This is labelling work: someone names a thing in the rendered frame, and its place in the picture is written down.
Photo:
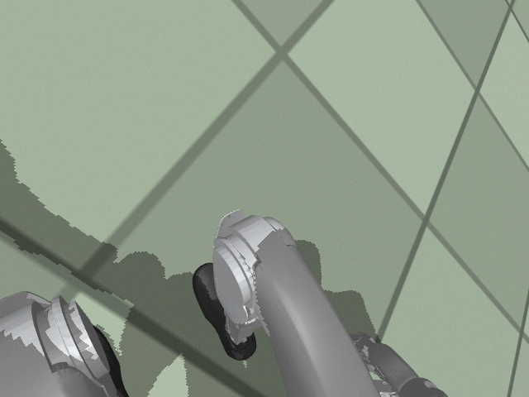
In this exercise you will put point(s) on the right robot hand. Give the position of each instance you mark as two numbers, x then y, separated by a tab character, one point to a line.
382	360

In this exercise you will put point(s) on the right robot arm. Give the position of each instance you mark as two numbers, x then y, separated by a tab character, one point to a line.
420	387

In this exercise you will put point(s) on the left robot foot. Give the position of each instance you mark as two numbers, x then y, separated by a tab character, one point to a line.
115	369

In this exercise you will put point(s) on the right robot foot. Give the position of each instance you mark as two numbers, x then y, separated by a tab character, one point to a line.
205	292

